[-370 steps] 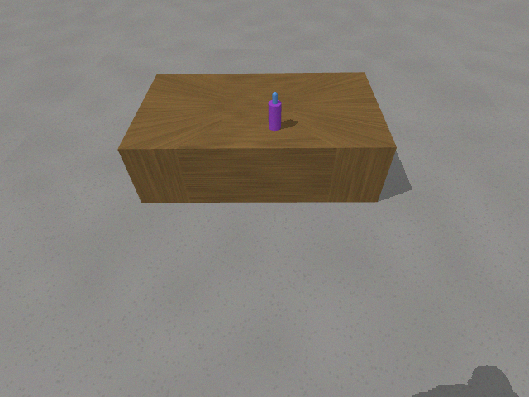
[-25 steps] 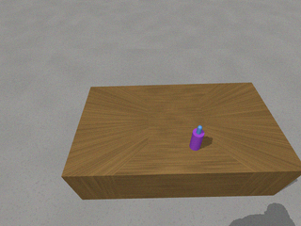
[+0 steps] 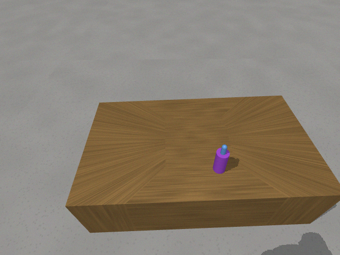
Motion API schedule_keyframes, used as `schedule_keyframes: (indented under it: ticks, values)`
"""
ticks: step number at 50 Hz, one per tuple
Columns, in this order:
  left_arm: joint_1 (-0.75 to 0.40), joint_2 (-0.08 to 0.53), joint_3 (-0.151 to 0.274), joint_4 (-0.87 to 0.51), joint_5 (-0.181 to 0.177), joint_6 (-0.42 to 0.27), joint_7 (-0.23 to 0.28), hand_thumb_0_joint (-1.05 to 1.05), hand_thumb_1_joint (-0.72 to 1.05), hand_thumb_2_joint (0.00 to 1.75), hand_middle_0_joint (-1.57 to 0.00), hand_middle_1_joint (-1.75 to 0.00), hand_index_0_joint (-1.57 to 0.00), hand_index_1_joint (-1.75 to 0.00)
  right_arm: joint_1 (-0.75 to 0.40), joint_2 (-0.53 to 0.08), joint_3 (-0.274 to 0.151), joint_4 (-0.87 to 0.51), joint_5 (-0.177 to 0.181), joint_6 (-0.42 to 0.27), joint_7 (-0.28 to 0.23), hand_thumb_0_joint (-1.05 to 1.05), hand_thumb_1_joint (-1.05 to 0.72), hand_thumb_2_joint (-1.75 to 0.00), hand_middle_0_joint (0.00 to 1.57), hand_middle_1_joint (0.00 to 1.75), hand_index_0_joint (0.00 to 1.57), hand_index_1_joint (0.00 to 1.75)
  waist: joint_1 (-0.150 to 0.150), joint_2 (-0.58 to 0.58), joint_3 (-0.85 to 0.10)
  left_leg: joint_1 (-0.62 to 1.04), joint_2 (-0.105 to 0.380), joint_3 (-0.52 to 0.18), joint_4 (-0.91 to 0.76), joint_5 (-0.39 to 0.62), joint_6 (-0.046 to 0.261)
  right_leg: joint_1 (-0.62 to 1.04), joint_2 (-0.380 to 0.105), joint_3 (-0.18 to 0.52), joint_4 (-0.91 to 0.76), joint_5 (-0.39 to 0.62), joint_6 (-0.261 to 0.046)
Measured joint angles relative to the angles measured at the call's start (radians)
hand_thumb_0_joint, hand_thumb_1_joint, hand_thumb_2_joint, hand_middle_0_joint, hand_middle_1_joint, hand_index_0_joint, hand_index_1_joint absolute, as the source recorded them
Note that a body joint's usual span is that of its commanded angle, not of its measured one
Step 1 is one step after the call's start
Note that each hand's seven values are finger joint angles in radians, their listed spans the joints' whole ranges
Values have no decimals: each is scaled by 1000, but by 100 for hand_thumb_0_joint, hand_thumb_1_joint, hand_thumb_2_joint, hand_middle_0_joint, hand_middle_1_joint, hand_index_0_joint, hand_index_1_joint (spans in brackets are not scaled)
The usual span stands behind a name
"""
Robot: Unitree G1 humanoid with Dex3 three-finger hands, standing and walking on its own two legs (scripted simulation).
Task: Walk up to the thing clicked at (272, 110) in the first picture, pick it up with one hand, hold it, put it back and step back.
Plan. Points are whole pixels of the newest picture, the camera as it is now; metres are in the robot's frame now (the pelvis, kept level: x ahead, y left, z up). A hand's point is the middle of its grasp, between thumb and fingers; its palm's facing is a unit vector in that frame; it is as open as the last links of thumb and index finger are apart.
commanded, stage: walk up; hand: right
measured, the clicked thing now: (221, 157) +0.61 -0.20 -0.32
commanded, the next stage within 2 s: none
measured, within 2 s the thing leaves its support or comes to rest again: neither
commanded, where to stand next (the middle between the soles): +0.14 +0.02 m, yaw +1 degrees
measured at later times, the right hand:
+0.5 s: hand (264, 230) +0.24 -0.24 -0.16, palm faces -0.04 +0.93 -0.37, open 7.4 cm
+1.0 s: hand (271, 246) +0.21 -0.25 -0.17, palm faces -0.06 +0.91 -0.40, open 7.4 cm
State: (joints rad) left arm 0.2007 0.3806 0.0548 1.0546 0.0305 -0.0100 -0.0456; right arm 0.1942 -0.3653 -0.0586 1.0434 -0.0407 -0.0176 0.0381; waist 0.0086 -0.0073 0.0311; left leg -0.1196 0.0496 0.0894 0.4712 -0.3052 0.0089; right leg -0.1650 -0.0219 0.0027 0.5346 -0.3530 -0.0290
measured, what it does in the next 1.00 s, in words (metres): walks ahead: left foot, then right foot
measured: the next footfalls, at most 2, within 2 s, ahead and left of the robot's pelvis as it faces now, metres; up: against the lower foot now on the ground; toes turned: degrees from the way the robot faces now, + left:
left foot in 0.40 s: +0.27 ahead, +0.12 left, +0.00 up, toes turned +1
right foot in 0.68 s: +0.16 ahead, -0.13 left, +0.00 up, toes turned +0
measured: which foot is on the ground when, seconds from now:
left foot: down 0.00-0.10, up 0.12-0.38, down 0.40-0.70, up 0.72-0.94, down 0.96-1.00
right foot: down 0.00-0.42, up 0.44-0.66, down 0.68-1.00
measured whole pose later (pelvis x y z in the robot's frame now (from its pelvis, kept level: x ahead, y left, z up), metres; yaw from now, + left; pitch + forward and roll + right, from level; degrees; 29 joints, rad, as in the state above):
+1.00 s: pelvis +0.12 +0.02 -0.02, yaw +0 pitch -2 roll +2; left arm 0.18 0.40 0.06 0.87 0.01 0.01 0.01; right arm 0.18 -0.38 -0.06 0.93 -0.02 0.01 -0.01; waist 0.04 -0.04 0.16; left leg -0.27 -0.05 -0.01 0.66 -0.34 0.00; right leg -0.34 -0.10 0.00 0.79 -0.39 0.01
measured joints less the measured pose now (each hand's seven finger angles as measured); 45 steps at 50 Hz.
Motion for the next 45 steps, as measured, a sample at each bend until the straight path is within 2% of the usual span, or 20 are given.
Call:
schedule_keyframes:
  ticks: [3,4,6,8,11,14,17,19,20,21,24,26,31,33,35,36,38,40,42,45]
  values:
    - [26,15,13,-12,2,1,-3,1,90,90,-20,-29,-20,-30,29,-5,-14,-28,-2,0,7,1,-90,-90,21,30,21,30,-3,-9,18,13,2,16,32,-44,-14,-28,-8,-9,80,-68,0]
    - [33,14,14,-16,2,-3,-4,1,90,90,-20,-29,-20,-30,41,-11,-18,-36,-3,5,9,1,-90,-90,21,30,21,30,-8,2,24,16,11,10,48,-62,-17,-13,-3,-19,65,-35,7]
    - [48,5,18,-34,0,-30,0,1,90,90,-20,-29,-20,-30,59,-27,-21,-44,1,23,8,1,-90,-90,21,30,21,30,-12,39,36,-26,34,-30,178,-117,11,24,25,-44,27,-6,16]
    - [77,2,18,-66,-5,-49,7,1,90,90,-20,-29,-20,-30,56,-29,-16,-49,5,41,-1,1,-90,-90,21,30,21,30,7,37,48,-107,-8,-83,377,-181,16,47,29,-32,-2,-16,10]
    - [110,-7,13,-100,-21,-51,23,1,90,90,-20,-29,-20,-30,37,-36,-14,-82,17,41,-4,1,-90,-90,21,30,20,30,19,44,80,-225,-52,-130,537,-167,20,99,33,-21,-76,4,7]
    - [123,-7,10,-127,-20,-41,35,1,90,90,-20,-30,-20,-30,11,-39,-20,-127,19,37,6,1,-90,-90,21,30,20,30,22,51,111,-307,-49,-140,481,-118,11,137,37,-23,-115,5,10]
    - [122,3,7,-156,-16,-36,43,1,90,90,-20,-30,-20,-30,-16,-38,-24,-159,15,32,14,1,-90,-90,21,30,20,30,30,53,138,-338,-20,-121,310,-32,12,158,38,-29,-92,-33,20]
    - [113,15,0,-167,-20,-28,46,1,90,90,-20,-30,-20,-30,-29,-34,-24,-168,13,20,12,1,-90,-90,21,30,20,30,32,46,146,-322,-11,-94,172,87,26,154,29,-38,-21,-91,29]
    - [107,19,-3,-169,-25,-24,48,1,90,90,-20,-30,-20,-30,-34,-33,-24,-171,11,11,10,1,-90,-90,21,30,20,30,31,41,148,-305,-14,-84,122,193,32,139,20,-42,52,-128,29]
    - [89,22,-3,-165,-32,-19,51,1,90,90,-20,-30,-20,-30,-46,-26,-27,-171,8,3,4,1,-90,-90,21,30,20,30,32,24,158,-305,-29,-72,144,207,27,99,1,-31,165,-146,25]
    - [37,18,-10,-160,-52,4,62,1,90,90,-20,-29,-20,-30,-79,1,-11,-180,25,-1,-15,1,-90,-90,21,30,20,30,25,-2,170,-299,-48,-61,188,146,27,-45,41,65,496,-202,9]
    - [21,19,-16,-157,-54,9,61,1,90,90,-20,-29,-20,-30,-94,23,6,-182,29,9,-22,1,-90,-90,21,30,20,30,27,-19,157,-277,-49,-49,165,142,25,-110,48,78,570,-201,1]
    - [17,0,-19,-133,-42,11,46,1,90,90,-20,-29,-20,-30,-127,35,24,-196,13,23,-21,1,-90,-90,21,30,21,30,25,-2,121,-268,-24,-29,155,131,23,-141,15,17,333,-190,19]
    - [20,-6,-12,-130,-32,13,44,1,90,90,-20,-29,-20,-30,-129,24,22,-206,16,31,-18,1,-90,-90,21,30,21,30,22,19,114,-287,-11,-34,186,116,15,-131,17,-9,237,-124,17]
    - [30,-10,-2,-131,-18,12,45,1,90,90,-20,-30,-20,-30,-127,10,15,-207,24,45,-20,0,-90,-90,21,30,21,30,22,43,106,-312,4,-46,229,97,3,-124,27,-27,186,-15,16]
    - [36,-12,1,-133,-9,13,45,1,90,90,-20,-30,-20,-30,-123,6,9,-201,29,54,-22,0,-90,-90,21,30,21,30,20,50,99,-327,-7,-67,257,40,-1,-129,27,-34,193,-15,17]
    - [47,-8,2,-140,3,15,44,1,90,90,-20,-30,-20,-30,-111,-1,0,-187,33,73,-30,1,-90,-90,21,30,21,30,34,34,92,-365,-71,-125,406,-128,-1,-143,8,-22,204,-28,11]
    - [47,-16,3,-142,1,15,49,1,90,90,-20,-30,-20,-30,-97,-19,-11,-180,39,78,-36,1,-90,-90,21,30,21,30,39,36,99,-387,-117,-170,563,-177,1,-140,-4,-17,182,-18,11]
    - [41,-22,4,-146,3,14,52,1,90,90,-20,-30,-20,-30,-75,-35,-18,-176,42,71,-41,1,-90,-90,21,30,21,30,37,45,103,-377,-125,-183,621,-185,-4,-138,-10,-21,153,-1,16]
    - [27,-17,4,-165,8,9,53,1,90,90,-20,-30,-20,-30,-38,-47,-15,-160,40,59,-43,1,-90,-90,21,30,20,30,29,43,106,-296,-92,-158,501,-204,-12,-138,-24,-34,141,4,26]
